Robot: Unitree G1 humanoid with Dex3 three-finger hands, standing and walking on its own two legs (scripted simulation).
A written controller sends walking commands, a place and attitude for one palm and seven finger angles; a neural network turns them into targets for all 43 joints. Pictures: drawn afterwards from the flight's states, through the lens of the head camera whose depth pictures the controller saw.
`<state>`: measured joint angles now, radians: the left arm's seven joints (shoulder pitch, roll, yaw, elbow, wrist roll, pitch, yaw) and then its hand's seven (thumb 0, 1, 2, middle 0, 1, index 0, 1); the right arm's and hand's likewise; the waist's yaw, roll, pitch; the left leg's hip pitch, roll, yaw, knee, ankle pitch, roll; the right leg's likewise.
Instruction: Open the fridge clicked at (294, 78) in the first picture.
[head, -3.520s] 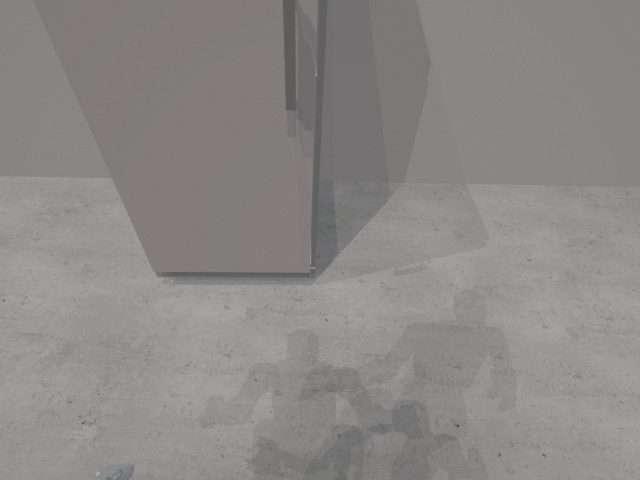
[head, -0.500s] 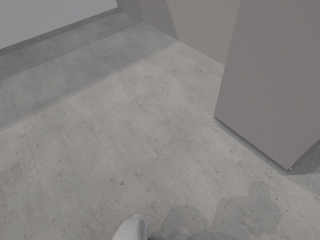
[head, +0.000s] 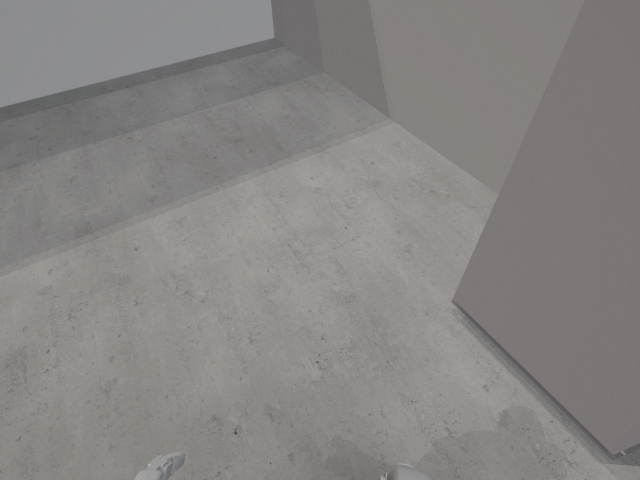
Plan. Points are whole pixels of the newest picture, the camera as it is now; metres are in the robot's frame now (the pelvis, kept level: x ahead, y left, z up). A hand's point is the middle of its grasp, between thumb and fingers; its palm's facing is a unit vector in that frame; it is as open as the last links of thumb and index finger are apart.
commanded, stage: turn to face it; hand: right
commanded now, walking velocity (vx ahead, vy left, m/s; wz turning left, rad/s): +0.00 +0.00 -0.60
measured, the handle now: out of the picture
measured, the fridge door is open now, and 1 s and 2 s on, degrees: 0 0 0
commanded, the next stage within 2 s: take the last steps up to it in 1.58 s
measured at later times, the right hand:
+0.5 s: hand out of the picture +0.07 -0.25 -0.16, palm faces +0.26 +0.93 -0.24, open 7.4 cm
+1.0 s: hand out of the picture -0.03 -0.17 -0.14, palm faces +0.55 +0.79 -0.27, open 7.4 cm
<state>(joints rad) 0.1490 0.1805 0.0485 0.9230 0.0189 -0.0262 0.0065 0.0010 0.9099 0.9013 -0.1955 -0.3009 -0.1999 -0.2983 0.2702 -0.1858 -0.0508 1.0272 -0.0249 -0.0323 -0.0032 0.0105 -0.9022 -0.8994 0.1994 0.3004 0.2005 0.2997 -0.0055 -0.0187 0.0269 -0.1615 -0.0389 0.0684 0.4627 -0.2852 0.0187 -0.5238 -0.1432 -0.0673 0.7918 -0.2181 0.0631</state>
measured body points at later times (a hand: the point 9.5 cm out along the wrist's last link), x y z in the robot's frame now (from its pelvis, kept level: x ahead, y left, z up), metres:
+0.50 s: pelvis +0.04 -0.03 +0.01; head +0.06 -0.05 +0.45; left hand +0.12 +0.21 -0.14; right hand +0.06 -0.30 -0.14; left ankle +0.05 +0.13 -0.68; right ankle +0.11 -0.12 -0.73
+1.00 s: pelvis +0.03 +0.02 +0.01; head +0.07 +0.03 +0.46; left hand +0.22 +0.22 -0.15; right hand -0.06 -0.21 -0.12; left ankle +0.05 +0.12 -0.73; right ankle -0.07 -0.12 -0.67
